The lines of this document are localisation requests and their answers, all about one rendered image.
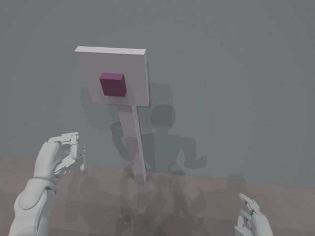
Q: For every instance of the robot left hand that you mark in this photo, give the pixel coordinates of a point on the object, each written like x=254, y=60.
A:
x=53, y=162

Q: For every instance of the robot left forearm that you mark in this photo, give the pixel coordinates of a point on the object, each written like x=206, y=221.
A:
x=33, y=207

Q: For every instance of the robot right hand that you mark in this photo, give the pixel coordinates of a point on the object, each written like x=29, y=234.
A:
x=257, y=224

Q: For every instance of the button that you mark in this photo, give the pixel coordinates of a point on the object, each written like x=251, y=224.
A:
x=113, y=84

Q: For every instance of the panel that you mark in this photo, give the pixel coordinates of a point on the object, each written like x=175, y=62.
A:
x=94, y=61

